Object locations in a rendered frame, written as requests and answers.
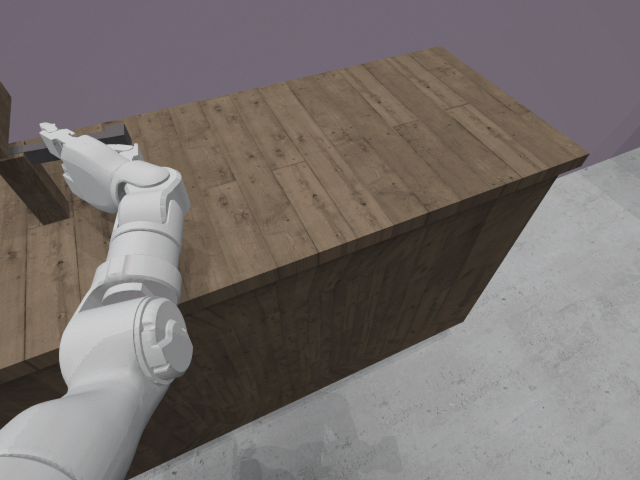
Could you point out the left robot forearm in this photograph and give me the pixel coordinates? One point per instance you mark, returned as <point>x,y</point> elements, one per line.
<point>146,240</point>

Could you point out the robot left hand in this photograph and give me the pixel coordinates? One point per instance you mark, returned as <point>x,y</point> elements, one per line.
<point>88,163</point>

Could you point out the counter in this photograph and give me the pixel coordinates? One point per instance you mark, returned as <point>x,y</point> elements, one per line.
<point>335,220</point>

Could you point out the tap lever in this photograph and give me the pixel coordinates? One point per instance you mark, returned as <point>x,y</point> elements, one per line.
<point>38,152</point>

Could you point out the left robot upper arm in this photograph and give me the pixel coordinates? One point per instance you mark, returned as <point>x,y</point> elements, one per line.
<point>118,362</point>

